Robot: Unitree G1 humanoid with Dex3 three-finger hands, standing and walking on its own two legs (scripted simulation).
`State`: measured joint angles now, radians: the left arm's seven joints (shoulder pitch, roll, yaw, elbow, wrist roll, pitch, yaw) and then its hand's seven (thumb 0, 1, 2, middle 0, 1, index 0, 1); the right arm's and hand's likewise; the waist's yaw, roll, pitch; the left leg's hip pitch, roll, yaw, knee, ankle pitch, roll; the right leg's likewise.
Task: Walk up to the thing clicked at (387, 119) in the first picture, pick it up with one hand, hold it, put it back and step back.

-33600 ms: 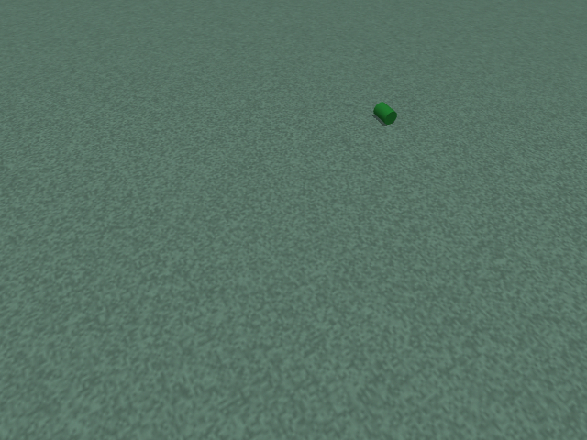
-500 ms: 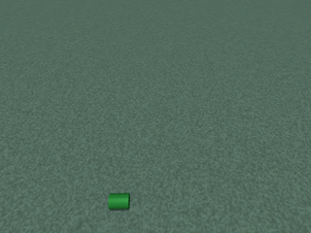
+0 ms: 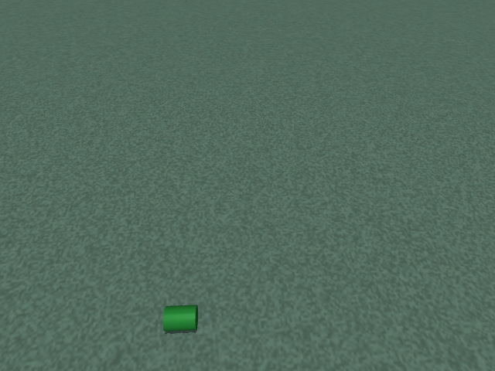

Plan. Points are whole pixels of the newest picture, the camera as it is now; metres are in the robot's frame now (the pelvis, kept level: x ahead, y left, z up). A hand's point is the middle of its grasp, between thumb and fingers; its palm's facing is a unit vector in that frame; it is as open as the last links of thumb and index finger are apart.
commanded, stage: stand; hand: left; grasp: from above
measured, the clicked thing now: (181, 317) +0.48 +0.24 -0.73
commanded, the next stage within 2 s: step back in 1.24 s
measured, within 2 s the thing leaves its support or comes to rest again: neither
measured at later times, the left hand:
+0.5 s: hand out of the picture +0.08 +0.24 -0.16, palm faces -0.02 -0.95 -0.31, open 7.4 cm
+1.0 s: hand out of the picture +0.10 +0.24 -0.15, palm faces -0.03 -0.94 -0.33, open 7.4 cm
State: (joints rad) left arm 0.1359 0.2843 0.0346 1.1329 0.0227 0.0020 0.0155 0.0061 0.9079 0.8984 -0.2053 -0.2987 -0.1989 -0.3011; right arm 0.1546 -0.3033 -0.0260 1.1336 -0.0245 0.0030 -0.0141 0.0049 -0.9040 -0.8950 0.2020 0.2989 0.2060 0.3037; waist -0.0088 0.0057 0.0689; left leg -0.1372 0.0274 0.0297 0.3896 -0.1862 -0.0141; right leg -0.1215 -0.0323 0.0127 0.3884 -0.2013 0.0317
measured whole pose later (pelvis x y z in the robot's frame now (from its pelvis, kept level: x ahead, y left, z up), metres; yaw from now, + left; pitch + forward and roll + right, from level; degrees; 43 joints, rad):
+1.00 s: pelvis +0.01 +0.00 +0.00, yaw -1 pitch -3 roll +0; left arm 0.10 0.32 0.02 1.12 0.02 -0.01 0.00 0.01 0.91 0.90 -0.20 -0.30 -0.20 -0.30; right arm 0.10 -0.33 -0.02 1.14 -0.02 0.00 0.00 0.00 -0.90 -0.89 0.20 0.30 0.21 0.30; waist -0.01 0.00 0.06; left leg -0.12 0.03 0.04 0.35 -0.19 -0.02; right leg -0.12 -0.03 0.03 0.37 -0.21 0.03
